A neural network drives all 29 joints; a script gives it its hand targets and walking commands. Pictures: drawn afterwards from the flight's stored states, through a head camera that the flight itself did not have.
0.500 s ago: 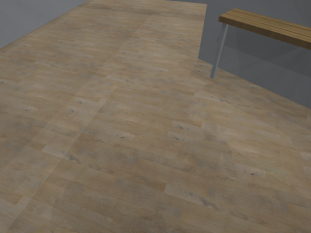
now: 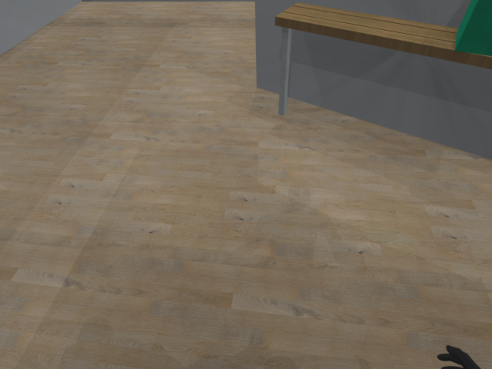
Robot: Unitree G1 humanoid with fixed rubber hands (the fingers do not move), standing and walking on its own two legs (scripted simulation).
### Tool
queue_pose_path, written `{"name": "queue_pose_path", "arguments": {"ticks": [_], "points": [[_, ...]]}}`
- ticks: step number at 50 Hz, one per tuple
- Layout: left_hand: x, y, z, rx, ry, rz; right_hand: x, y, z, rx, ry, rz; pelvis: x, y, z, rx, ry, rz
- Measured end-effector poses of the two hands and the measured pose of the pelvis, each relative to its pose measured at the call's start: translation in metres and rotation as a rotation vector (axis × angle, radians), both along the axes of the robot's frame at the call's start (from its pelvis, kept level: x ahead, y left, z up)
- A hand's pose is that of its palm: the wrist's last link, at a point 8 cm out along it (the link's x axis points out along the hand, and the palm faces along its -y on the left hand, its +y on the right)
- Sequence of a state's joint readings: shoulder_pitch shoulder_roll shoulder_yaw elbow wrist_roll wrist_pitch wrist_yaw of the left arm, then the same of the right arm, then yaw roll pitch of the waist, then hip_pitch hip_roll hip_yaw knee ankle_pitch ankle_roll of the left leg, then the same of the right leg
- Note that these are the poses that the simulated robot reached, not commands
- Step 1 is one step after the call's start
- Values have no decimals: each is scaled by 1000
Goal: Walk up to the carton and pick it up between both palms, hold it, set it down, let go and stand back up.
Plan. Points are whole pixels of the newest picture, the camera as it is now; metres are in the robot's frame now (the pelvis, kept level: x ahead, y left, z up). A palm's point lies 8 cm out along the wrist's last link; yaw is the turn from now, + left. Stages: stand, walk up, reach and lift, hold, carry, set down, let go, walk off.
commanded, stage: walk up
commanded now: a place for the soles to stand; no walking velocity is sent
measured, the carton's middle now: out of the picture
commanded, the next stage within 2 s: none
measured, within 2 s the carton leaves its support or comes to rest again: neither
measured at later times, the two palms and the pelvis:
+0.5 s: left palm (191, 246) +0.39 +0.15 -0.08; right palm out of the picture +0.03 -0.44 -0.08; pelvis +0.14 -0.10 +0.00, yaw -20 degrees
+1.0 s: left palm (260, 207) +0.52 +0.00 -0.12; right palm out of the picture +0.16 -0.53 -0.10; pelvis +0.28 -0.22 -0.02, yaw -32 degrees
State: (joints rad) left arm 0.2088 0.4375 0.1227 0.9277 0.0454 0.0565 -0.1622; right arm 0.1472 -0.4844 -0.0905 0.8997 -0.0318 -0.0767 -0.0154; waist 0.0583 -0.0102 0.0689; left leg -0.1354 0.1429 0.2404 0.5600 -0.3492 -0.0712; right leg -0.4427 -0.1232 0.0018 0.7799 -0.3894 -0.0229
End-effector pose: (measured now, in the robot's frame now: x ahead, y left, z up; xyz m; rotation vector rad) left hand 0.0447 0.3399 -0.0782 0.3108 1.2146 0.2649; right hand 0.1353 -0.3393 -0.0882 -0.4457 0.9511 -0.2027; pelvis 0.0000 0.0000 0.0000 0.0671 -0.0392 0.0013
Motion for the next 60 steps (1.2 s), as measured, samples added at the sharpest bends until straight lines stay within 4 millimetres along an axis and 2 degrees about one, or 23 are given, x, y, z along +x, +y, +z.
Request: {"name": "queue_pose_path", "arguments": {"ticks": [3, 5, 9, 13, 18, 24, 27, 29, 31, 35, 40, 44, 48, 52, 55, 57, 60], "points": [[23, -3, -1, 52, -43, -25, 7, -35, -10, -29, -1, -36, 14, -16, -16, -25, 4, -40], [34, -10, -4, 57, -47, -31, 12, -43, -13, -20, 1, -57, 21, -21, -18, -47, 3, -64], [59, -29, -10, 29, -23, -73, 17, -41, -8, 6, -11, -68, 38, -27, -13, -73, 5, -109], [103, -51, -24, -18, -18, -143, 1, -36, -5, 8, 0, -115, 62, -34, -11, -51, 2, -160], [192, -101, -24, -65, -52, -291, -48, -53, 6, 0, 71, -276, 97, -55, 1, -20, 9, -236], [323, -177, -7, -79, -185, -485, -99, -93, 11, -27, 162, -439, 132, -92, -1, -20, 9, -327], [382, -219, 1, -64, -275, -563, -115, -117, -1, -31, 225, -500, 150, -117, -13, -47, 12, -364], [407, -241, 3, -53, -331, -590, -113, -129, -9, -16, 245, -540, 159, -133, -19, -63, 7, -378], [419, -258, 2, -54, -340, -596, -98, -137, -13, 3, 230, -547, 168, -144, -19, -69, 6, -403], [425, -279, -5, -62, -285, -602, -52, -147, -16, 34, 151, -508, 189, -159, -16, -87, 4, -429], [430, -290, -22, -80, -234, -592, -2, -155, -21, 53, 109, -470, 222, -175, -20, -104, 8, -445], [441, -295, -41, -77, -171, -571, 25, -163, -21, 45, 70, -476, 253, -191, -26, -46, 8, -477], [460, -320, -43, -53, -94, -634, 30, -182, -12, 38, 35, -548, 275, -211, -20, -19, 8, -540], [497, -363, -30, -51, -103, -699, 18, -205, -6, 30, 66, -603, 290, -237, -13, -17, 13, -579], [529, -402, -19, -50, -162, -743, 6, -229, -12, 36, 116, -637, 301, -261, -15, -26, 14, -602], [548, -421, -16, -36, -231, -752, 1, -247, -22, 42, 153, -658, 306, -280, -23, -49, 12, -606], [561, -437, -13, -13, -275, -736, 13, -270, -31, 58, 173, -680, 315, -302, -27, -63, 9, -613]]}}
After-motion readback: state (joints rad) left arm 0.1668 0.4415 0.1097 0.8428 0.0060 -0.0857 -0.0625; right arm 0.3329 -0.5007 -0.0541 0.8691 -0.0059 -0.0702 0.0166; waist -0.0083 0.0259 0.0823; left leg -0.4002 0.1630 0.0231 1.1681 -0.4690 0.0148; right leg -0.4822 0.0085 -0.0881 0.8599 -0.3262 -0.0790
